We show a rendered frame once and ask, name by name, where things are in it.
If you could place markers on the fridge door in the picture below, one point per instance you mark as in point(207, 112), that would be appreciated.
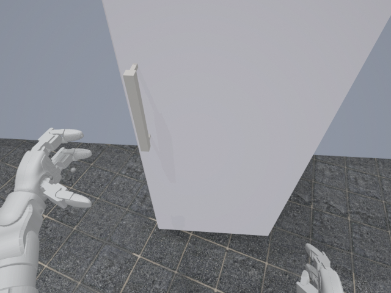
point(237, 96)

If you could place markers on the robot right hand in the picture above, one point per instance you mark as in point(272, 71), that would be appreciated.
point(325, 279)

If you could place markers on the handle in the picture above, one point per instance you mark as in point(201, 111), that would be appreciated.
point(134, 96)

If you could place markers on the robot left hand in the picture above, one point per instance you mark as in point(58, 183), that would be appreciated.
point(36, 166)

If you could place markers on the robot left forearm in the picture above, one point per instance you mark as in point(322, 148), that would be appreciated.
point(20, 222)

